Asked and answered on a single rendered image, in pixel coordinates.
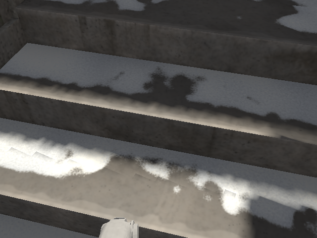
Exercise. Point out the left robot thigh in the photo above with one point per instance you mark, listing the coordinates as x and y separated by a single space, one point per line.
120 228

